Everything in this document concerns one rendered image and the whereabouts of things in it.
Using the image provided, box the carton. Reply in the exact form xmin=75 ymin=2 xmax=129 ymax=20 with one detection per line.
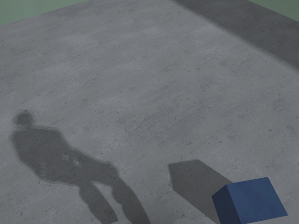
xmin=212 ymin=177 xmax=288 ymax=224

